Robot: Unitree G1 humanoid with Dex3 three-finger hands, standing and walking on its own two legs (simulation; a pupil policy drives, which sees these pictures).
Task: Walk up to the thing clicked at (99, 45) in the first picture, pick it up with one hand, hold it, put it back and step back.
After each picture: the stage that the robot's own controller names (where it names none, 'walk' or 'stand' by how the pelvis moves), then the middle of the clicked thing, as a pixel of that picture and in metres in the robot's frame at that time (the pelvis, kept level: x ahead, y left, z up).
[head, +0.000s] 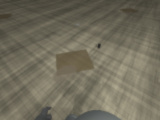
stand; (99, 46) +1.65 -0.18 -0.72
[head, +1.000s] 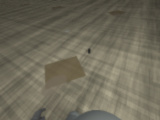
walk; (89, 51) +1.51 +0.15 -0.69
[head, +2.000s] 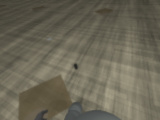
walk; (75, 66) +0.95 +0.36 -0.72
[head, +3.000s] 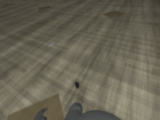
walk; (77, 85) +0.58 +0.25 -0.72
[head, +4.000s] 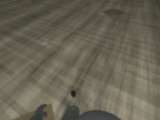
stand; (73, 93) +0.39 +0.21 -0.70
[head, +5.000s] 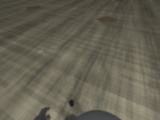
stand; (71, 103) +0.33 +0.21 -0.72
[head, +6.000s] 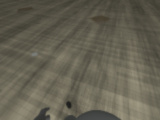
stand; (68, 105) +0.31 +0.24 -0.72
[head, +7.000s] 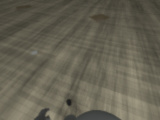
stand; (68, 102) +0.32 +0.24 -0.73
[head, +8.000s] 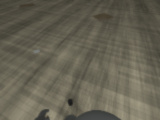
stand; (70, 102) +0.32 +0.22 -0.73
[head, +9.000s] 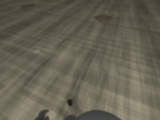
stand; (69, 102) +0.32 +0.22 -0.73
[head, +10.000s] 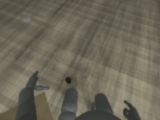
go down; (68, 80) +0.37 +0.21 -0.56
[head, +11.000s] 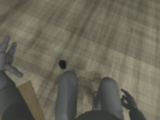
go down; (62, 64) +0.41 +0.25 -0.31
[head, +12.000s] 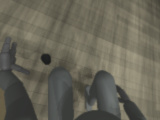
close in; (46, 59) +0.38 +0.29 -0.25
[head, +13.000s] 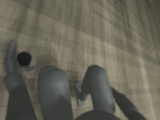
close; (24, 60) +0.37 +0.30 -0.21
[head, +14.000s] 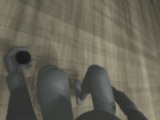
close; (23, 59) +0.36 +0.30 -0.22
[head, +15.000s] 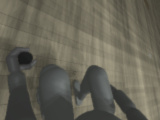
lift; (25, 59) +0.35 +0.30 -0.23
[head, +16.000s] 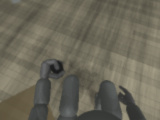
lift; (58, 70) +0.31 +0.23 -0.03
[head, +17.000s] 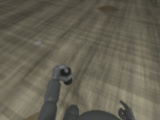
hold; (67, 76) +0.32 +0.17 +0.00
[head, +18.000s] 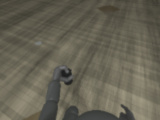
hold; (67, 76) +0.32 +0.17 -0.01
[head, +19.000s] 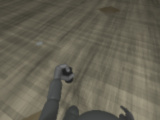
crouch; (68, 75) +0.33 +0.17 +0.00
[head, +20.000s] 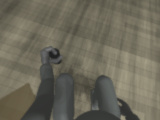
crouch; (55, 57) +0.43 +0.23 -0.10
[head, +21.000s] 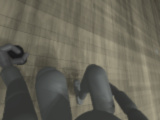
lower; (18, 56) +0.39 +0.32 -0.22
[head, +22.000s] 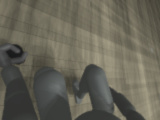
lower; (17, 55) +0.39 +0.32 -0.22
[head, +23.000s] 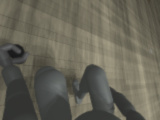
lower; (18, 55) +0.39 +0.32 -0.22
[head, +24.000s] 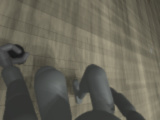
lower; (18, 55) +0.39 +0.32 -0.22
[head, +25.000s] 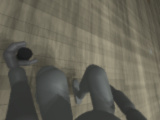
open; (23, 56) +0.38 +0.30 -0.22
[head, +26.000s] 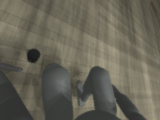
stand; (33, 56) +0.38 +0.29 -0.22
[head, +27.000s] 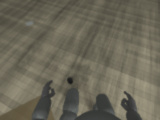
stand; (70, 81) +0.38 +0.21 -0.55
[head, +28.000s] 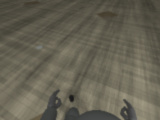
stand; (71, 98) +0.36 +0.20 -0.66
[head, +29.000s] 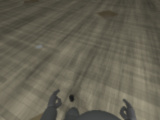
stand; (71, 98) +0.36 +0.20 -0.67
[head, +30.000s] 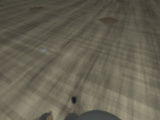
stand; (73, 100) +0.38 +0.19 -0.72
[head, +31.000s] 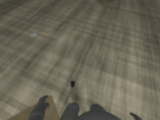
walk; (72, 84) +0.44 +0.17 -0.71
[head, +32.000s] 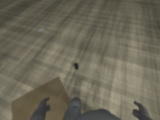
walk; (76, 66) +0.73 +0.24 -0.69
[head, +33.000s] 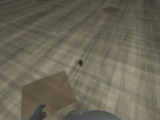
stand; (80, 63) +0.99 +0.21 -0.70
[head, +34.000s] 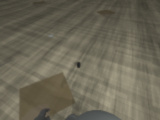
stand; (78, 64) +1.00 +0.22 -0.72
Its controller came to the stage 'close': yes
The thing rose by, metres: 0.72
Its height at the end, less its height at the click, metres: +0.00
